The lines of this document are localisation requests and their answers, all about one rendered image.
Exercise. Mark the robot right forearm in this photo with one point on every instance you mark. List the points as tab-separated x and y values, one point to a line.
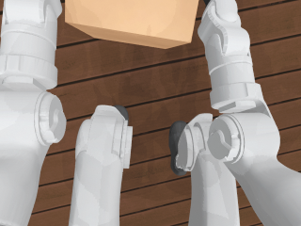
229	61

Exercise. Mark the robot right foot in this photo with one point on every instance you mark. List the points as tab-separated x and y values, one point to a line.
175	132

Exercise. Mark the right robot upper arm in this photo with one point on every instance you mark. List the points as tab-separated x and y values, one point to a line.
247	143

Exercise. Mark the carton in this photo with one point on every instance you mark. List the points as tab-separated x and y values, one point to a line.
155	23

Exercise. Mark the robot left forearm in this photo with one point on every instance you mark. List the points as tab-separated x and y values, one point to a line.
28	44

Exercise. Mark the left robot upper arm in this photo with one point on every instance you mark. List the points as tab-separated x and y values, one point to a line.
30	121

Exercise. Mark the robot right shin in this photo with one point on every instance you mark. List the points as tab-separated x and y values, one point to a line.
203	117

